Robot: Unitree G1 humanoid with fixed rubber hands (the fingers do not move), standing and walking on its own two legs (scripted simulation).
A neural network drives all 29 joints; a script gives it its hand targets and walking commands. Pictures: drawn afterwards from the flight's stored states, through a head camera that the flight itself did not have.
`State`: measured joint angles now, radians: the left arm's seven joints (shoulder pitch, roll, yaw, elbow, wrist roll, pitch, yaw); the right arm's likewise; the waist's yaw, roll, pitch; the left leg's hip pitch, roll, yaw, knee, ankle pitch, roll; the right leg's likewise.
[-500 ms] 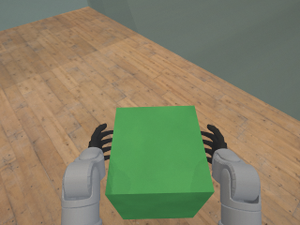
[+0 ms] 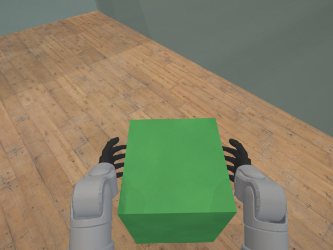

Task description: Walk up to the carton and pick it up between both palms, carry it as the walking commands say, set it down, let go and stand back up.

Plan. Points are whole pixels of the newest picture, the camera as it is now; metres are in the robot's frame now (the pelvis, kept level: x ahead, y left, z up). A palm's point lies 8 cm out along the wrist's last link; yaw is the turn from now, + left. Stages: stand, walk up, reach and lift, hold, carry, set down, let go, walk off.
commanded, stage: carry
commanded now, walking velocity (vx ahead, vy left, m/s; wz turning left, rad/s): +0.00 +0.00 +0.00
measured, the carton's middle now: (173, 184) +0.28 +0.00 +0.00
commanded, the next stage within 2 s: none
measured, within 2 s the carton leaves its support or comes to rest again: neither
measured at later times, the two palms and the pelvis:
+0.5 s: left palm (112, 198) +0.21 +0.13 +0.07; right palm (261, 219) +0.18 -0.16 +0.07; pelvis -0.07 +0.01 -0.01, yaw -7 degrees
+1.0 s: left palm (136, 219) +0.17 +0.07 +0.08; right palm out of the picture +0.06 -0.19 +0.08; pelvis -0.14 +0.04 +0.00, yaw -23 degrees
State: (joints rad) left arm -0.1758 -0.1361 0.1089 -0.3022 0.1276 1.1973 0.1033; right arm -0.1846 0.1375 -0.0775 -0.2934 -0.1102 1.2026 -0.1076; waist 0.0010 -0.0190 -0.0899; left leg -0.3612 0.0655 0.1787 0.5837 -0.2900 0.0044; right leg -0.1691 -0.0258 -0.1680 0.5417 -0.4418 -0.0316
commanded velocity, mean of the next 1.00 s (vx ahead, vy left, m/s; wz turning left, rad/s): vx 0.00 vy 0.00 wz -0.54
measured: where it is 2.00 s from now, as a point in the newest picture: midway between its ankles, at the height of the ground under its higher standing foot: outside the picture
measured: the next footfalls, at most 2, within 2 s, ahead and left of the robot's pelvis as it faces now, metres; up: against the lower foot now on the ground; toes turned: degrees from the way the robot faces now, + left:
right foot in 1.06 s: -0.17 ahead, -0.09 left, +0.00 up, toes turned -33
left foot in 1.48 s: -0.13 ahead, +0.13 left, +0.00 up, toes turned -31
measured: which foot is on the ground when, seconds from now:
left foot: down 0.00-1.00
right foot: down 0.00-0.80, up 0.82-1.00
